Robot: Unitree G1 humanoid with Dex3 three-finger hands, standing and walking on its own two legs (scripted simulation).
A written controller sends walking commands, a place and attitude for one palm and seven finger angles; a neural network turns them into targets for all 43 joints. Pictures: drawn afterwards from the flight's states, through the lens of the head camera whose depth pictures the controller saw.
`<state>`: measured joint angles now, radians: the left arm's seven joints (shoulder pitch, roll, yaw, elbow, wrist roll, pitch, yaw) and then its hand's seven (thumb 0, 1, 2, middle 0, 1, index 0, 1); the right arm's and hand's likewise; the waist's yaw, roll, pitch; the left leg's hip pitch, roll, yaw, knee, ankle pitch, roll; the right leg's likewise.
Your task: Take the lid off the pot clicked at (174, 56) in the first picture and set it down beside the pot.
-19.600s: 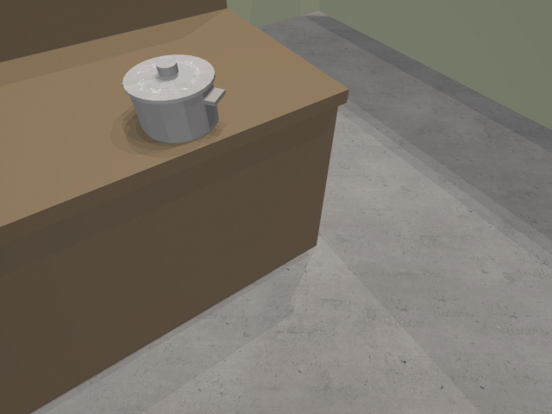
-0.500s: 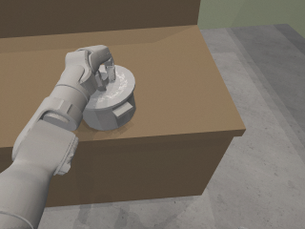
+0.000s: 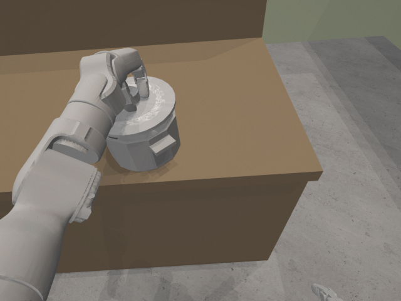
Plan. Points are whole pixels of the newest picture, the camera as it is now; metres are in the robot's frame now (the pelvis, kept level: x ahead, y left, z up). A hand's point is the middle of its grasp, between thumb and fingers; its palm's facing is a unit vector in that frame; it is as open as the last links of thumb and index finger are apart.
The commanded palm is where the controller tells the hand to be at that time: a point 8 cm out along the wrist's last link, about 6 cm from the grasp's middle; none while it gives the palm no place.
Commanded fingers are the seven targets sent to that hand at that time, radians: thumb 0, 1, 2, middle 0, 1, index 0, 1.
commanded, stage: lift the lid straight up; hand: left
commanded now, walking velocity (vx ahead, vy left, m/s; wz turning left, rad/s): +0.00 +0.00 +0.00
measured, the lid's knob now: (129, 95) +0.49 +0.14 +0.17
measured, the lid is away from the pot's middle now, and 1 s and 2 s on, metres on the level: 0.01 0.01 0.07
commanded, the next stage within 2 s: move the lid sideways beside the pot in 1.24 s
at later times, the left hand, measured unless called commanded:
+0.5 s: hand (128, 69) +0.48 +0.12 +0.24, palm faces -0.30 -0.13 -0.95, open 6.3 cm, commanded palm +0.46 +0.13 +0.31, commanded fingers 0.00 0.79 0.68 -0.95 -1.04 -1.04 -1.08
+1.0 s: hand (113, 51) +0.47 +0.14 +0.28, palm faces -0.23 -0.13 -0.96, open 6.3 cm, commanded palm +0.47 +0.14 +0.35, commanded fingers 0.00 0.79 0.68 -0.95 -1.04 -1.04 -1.08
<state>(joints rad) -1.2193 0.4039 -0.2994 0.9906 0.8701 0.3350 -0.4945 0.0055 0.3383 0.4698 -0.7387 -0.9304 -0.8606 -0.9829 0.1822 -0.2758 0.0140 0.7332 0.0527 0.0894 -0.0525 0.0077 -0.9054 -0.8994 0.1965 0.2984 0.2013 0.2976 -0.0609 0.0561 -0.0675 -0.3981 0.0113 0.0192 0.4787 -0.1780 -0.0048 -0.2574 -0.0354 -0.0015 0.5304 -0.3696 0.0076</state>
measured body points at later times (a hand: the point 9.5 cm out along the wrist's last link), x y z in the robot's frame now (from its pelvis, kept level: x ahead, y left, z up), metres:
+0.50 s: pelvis +0.00 +0.00 +0.00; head +0.02 -0.03 +0.45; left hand +0.49 +0.13 +0.29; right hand +0.09 -0.26 -0.14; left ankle +0.04 +0.13 -0.73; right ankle -0.07 -0.12 -0.73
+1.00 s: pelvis -0.01 +0.00 +0.00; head +0.02 -0.02 +0.45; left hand +0.48 +0.14 +0.33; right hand +0.11 -0.26 -0.13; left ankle +0.04 +0.14 -0.73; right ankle -0.07 -0.12 -0.73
